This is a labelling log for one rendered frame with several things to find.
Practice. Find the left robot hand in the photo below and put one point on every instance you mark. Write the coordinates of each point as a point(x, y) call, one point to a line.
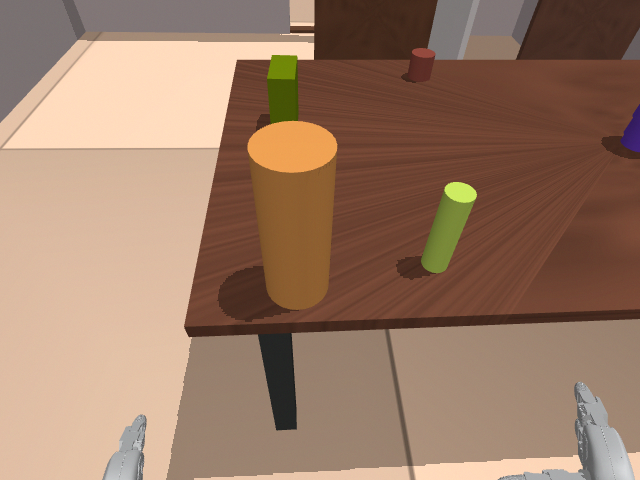
point(128, 462)

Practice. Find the table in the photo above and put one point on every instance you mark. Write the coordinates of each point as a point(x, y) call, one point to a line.
point(553, 235)

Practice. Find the right robot hand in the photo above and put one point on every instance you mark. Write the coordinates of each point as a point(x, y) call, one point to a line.
point(600, 448)

